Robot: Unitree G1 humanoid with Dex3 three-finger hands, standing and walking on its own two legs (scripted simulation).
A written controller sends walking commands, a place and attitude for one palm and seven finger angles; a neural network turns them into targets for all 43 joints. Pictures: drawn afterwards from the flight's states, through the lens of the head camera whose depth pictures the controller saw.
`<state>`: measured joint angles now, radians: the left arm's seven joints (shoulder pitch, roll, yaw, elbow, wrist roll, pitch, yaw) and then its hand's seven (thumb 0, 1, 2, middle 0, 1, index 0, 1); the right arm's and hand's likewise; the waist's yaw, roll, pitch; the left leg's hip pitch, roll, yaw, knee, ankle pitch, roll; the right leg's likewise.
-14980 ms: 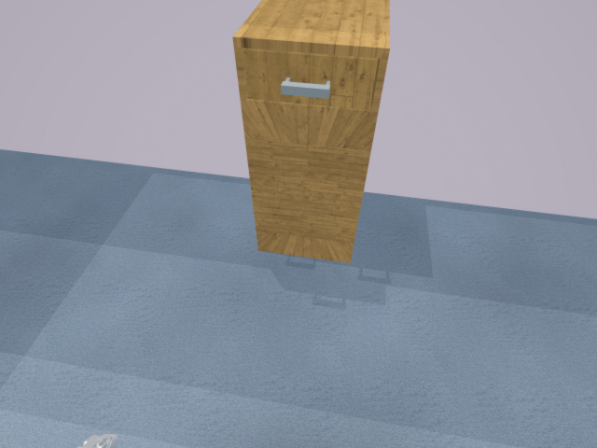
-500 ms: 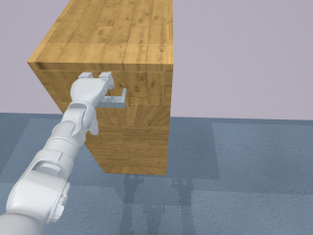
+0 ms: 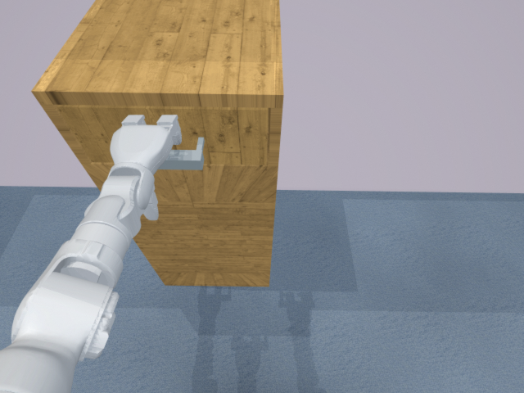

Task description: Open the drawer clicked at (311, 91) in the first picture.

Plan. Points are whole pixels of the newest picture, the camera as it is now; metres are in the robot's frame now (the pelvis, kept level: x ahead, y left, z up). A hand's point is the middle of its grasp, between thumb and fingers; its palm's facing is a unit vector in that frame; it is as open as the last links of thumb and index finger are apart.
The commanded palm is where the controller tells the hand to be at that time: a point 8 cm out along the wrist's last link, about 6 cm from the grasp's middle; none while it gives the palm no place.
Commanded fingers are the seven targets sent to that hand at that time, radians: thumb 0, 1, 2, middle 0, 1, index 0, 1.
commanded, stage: lower the fingers behind the handle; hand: left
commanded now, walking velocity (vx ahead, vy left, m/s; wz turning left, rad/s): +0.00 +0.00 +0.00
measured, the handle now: (168, 150) +0.52 +0.15 +0.05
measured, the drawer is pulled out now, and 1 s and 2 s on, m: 0.00 0.00 0.00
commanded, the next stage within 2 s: lift the fingers back up to retry in 0.52 s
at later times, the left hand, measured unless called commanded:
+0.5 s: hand (155, 166) +0.48 +0.17 +0.05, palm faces +0.00 -0.01 -1.00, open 13.7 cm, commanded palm +0.46 +0.17 +0.08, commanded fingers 0.00 -0.50 0.30 -0.30 -1.20 -0.30 -1.20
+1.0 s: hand (154, 163) +0.48 +0.17 +0.06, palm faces -0.02 -0.05 -1.00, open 13.6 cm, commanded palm +0.46 +0.18 +0.14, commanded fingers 0.00 -0.50 0.30 -0.30 -1.20 -0.30 -1.20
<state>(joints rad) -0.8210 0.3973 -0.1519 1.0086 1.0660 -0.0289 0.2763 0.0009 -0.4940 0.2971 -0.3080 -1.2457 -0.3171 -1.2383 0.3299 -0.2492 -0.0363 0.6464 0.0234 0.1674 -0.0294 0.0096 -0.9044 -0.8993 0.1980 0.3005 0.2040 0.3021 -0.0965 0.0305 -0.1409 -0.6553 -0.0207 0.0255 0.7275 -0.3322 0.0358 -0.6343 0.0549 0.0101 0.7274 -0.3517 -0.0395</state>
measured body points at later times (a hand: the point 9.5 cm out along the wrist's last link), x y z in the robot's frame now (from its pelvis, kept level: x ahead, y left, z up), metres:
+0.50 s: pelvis -0.02 +0.01 -0.01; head +0.06 +0.01 +0.43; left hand +0.47 +0.17 +0.11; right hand +0.00 -0.25 -0.14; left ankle +0.01 +0.10 -0.71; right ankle -0.01 -0.10 -0.71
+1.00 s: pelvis +0.00 +0.01 +0.00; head +0.07 +0.00 +0.45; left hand +0.47 +0.17 +0.11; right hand +0.04 -0.25 -0.13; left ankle +0.01 +0.10 -0.71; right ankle -0.01 -0.10 -0.71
